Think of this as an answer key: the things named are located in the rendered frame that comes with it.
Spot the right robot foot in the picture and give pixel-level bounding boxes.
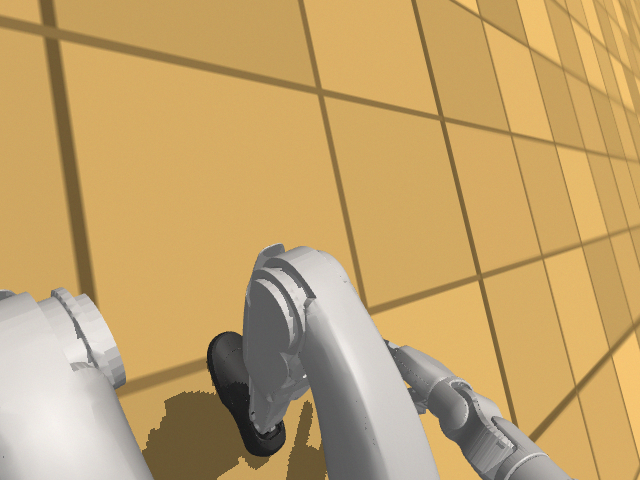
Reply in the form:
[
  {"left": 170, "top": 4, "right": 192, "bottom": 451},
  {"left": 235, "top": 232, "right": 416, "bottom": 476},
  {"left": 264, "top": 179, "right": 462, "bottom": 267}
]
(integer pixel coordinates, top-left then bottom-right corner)
[{"left": 207, "top": 332, "right": 286, "bottom": 457}]

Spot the right robot arm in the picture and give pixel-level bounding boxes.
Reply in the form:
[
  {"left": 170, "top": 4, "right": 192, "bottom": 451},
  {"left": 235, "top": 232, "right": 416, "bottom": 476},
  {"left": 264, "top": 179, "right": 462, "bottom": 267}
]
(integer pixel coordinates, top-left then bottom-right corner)
[{"left": 427, "top": 377, "right": 579, "bottom": 480}]

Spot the right robot hand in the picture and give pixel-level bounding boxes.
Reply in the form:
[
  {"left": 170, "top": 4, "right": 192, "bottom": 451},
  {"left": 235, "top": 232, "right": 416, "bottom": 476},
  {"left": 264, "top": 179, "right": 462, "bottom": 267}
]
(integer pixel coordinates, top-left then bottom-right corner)
[{"left": 383, "top": 339, "right": 456, "bottom": 415}]

